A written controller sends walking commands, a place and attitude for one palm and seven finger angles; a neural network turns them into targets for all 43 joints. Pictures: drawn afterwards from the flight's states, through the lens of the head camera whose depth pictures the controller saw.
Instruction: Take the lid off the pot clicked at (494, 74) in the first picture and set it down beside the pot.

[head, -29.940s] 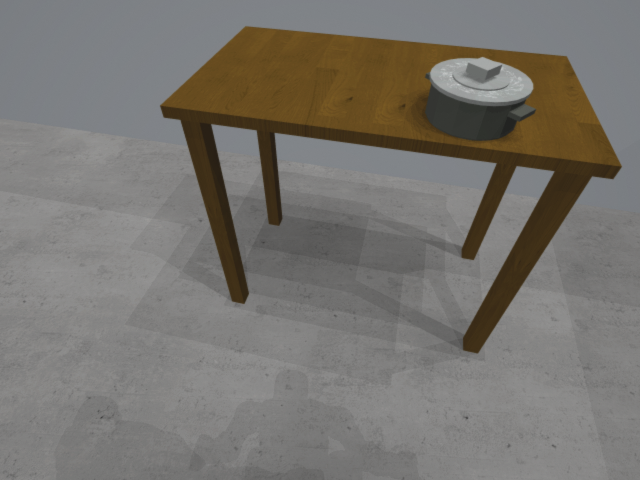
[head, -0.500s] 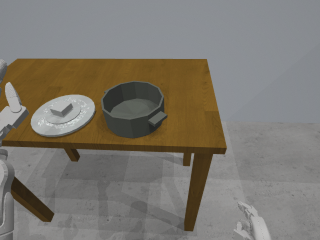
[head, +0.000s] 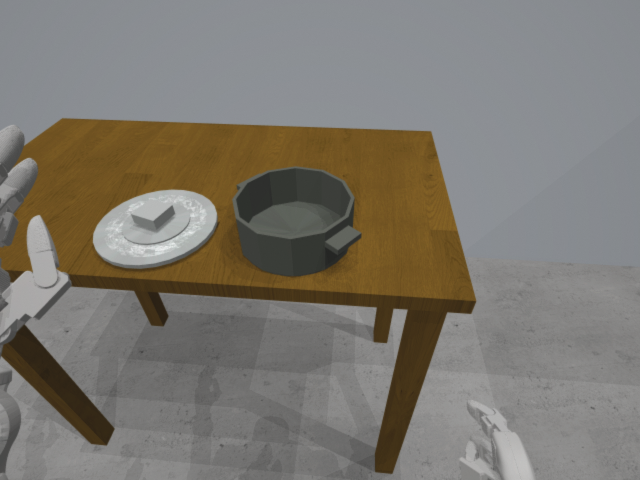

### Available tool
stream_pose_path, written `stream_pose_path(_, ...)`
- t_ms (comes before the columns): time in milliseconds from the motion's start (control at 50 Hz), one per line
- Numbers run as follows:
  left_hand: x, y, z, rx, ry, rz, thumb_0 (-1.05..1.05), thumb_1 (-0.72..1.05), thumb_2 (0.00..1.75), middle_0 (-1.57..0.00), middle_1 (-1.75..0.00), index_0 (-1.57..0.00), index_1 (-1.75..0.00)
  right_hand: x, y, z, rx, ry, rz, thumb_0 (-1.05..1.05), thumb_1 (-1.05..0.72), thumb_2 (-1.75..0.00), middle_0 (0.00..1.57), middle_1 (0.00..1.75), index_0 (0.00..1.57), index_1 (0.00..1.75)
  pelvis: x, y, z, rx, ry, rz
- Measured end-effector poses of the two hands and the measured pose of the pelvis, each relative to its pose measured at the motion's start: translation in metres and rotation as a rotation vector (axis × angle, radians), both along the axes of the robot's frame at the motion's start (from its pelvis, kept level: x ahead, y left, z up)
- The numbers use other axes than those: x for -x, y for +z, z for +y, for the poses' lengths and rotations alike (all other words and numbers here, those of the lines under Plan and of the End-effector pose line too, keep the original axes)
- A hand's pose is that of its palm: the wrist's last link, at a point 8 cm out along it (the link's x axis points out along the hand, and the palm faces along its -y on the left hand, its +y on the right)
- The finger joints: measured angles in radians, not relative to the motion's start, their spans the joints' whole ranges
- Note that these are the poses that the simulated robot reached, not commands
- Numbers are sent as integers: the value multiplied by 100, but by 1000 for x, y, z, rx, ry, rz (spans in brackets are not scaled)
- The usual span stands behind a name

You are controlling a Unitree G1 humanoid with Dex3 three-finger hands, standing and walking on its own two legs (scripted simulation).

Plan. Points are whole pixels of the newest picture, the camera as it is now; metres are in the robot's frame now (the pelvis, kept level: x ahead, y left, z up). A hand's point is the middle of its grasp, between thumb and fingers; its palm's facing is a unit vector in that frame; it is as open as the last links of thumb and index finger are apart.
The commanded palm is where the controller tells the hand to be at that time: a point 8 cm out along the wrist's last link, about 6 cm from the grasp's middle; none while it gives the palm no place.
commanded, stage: draw the hand back to the body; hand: left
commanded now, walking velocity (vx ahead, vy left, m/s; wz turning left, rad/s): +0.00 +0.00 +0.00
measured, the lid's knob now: (153, 213) +0.48 +0.35 +0.08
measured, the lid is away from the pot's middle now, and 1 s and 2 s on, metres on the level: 0.24 0.24 0.24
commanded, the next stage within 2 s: step back with the hand held close in 0.06 s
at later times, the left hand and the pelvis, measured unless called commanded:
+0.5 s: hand (63, 281) +0.20 +0.26 +0.23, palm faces +0.35 -0.82 -0.45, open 7.4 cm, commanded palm +0.12 +0.31 +0.26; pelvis -0.02 +0.04 -0.01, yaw -2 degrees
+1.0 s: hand out of the picture +0.10 +0.27 +0.24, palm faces +0.41 -0.83 -0.37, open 7.4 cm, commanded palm +0.04 +0.33 +0.26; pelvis -0.09 +0.05 -0.02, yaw +0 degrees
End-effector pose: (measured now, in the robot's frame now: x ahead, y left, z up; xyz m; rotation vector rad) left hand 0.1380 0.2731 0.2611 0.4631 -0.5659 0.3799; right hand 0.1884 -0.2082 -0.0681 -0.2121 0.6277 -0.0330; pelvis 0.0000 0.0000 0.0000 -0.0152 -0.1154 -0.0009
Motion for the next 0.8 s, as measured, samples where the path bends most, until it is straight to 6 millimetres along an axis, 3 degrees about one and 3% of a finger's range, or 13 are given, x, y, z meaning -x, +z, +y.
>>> stream_pose_path(180, 3, -4, 9, 33, 22, -1, 1, 88, 89, -21, -30, -21, -30, 5, -1, 12, -4, 15, 7, 1, -90, -90, 21, 30, 20, 30, 5, 0, 6, 3, 2, -2)
stream_pose_path(320, -3, 18, 17, -111, 16, -106, 1, 88, 89, -21, -30, -21, -30, 13, -1, 5, 17, -26, 38, 1, -90, -90, 21, 30, 21, 30, 7, -3, 14, 29, -4, 61)
stream_pose_path(480, -26, -17, 28, -111, -78, 78, 1, 88, 89, -21, -30, -21, -30, 43, 2, -7, 53, -160, 90, 1, -90, -90, 21, 30, 20, 30, 14, -5, 35, 17, -32, 102)
stream_pose_path(580, -8, -24, 30, -170, -112, 122, 1, 88, 89, -21, -30, -22, -30, 67, 3, -3, 78, -174, 111, 1, -90, -90, 20, 30, 20, 30, 27, -8, 40, 4, -39, 115)
stream_pose_path(720, 37, 8, 28, -261, -49, -41, 1, 88, 89, -22, -30, -22, -30, 88, -11, 11, 52, -133, 106, 1, -90, -90, 20, 30, 20, 30, 46, -13, 42, 15, -21, 145)
stream_pose_path(800, 48, 15, 31, -228, -16, -113, 1, 88, 89, -22, -30, -22, -30, 98, -21, 19, 12, -125, 108, 1, -90, -90, 21, 30, 20, 30, 64, -15, 41, 31, -23, 144)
